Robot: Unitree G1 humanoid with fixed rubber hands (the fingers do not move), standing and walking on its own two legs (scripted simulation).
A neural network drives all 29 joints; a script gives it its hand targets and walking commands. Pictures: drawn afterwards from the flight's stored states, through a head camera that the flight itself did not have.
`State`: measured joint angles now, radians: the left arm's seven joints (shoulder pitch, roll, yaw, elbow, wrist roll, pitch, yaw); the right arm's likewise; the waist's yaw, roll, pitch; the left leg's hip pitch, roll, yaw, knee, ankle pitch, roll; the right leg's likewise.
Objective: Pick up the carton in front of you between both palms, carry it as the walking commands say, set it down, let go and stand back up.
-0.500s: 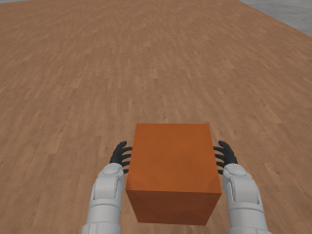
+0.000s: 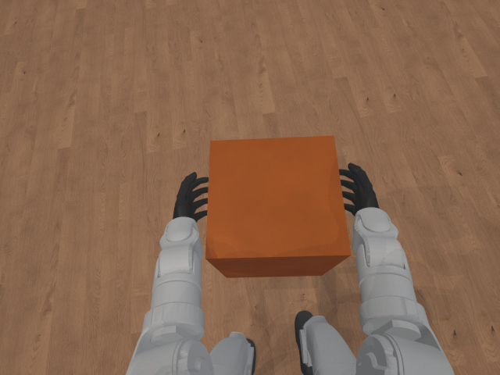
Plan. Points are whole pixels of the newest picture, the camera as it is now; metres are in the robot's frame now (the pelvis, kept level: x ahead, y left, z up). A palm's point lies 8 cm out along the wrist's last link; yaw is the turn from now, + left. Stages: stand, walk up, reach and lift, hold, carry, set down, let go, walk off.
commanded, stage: set down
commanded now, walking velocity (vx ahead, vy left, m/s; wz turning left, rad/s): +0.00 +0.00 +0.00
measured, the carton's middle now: (272, 216) +0.38 +0.00 -0.13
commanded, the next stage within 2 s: none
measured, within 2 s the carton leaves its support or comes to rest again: rests again in 2.00 s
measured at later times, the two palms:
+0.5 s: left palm (209, 219) +0.40 +0.15 -0.20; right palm (342, 205) +0.43 -0.15 -0.22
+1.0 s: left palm (221, 222) +0.44 +0.15 -0.36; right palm (327, 206) +0.49 -0.15 -0.38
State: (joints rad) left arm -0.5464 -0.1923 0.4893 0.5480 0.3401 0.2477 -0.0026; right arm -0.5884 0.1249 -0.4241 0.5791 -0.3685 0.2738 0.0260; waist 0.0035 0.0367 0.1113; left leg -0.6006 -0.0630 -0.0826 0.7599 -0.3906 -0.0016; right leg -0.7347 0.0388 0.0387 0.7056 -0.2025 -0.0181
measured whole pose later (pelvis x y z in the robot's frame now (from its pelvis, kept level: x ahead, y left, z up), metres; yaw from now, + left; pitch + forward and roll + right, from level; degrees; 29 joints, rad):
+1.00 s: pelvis -0.06 -0.02 -0.25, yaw +8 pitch +45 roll +9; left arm -1.17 -0.03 0.59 0.67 0.14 0.28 0.12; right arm -1.33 -0.18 -0.29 0.90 -0.23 0.30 -0.03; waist 0.01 0.04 0.02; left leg -1.94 -0.17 -0.02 1.79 -0.67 -0.08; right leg -2.12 0.11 0.13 1.74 -0.41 0.01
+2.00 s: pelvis -0.08 -0.03 -0.36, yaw +12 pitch +32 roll +4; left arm -1.53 0.08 0.38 0.90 -0.01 0.24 0.21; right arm -1.69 -0.47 -0.16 1.16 -0.04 0.25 0.06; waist -0.04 0.07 0.52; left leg -2.08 -0.21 -0.01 2.20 -0.70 -0.09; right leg -2.22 -0.01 0.04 2.14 -0.49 -0.03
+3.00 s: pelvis -0.08 -0.03 -0.36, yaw +14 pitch +33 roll +4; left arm -1.56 0.27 0.16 0.90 -0.21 0.21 0.23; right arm -1.70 -0.64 -0.08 1.18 0.16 0.15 0.08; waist -0.04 0.06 0.52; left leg -2.11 -0.12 0.03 2.20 -0.67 -0.05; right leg -2.23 -0.03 0.03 2.16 -0.50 -0.05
